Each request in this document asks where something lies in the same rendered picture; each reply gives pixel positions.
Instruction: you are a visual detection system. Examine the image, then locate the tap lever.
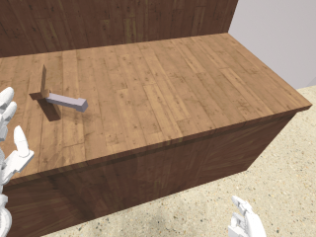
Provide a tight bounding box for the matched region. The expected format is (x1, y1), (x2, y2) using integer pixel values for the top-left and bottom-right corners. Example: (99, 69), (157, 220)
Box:
(45, 93), (89, 113)

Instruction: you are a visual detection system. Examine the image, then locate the right robot hand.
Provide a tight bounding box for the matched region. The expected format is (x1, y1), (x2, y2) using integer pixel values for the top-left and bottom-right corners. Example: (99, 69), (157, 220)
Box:
(228, 196), (267, 237)

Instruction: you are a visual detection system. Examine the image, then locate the robot left forearm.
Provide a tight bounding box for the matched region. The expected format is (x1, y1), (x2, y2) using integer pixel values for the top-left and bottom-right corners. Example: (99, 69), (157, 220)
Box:
(0, 194), (12, 237)

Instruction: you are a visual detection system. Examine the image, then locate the left robot hand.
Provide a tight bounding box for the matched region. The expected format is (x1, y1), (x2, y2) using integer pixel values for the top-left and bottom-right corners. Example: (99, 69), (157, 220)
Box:
(0, 87), (35, 195)

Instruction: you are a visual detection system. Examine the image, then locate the counter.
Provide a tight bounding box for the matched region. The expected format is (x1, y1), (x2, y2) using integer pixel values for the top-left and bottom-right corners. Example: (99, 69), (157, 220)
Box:
(0, 0), (313, 237)

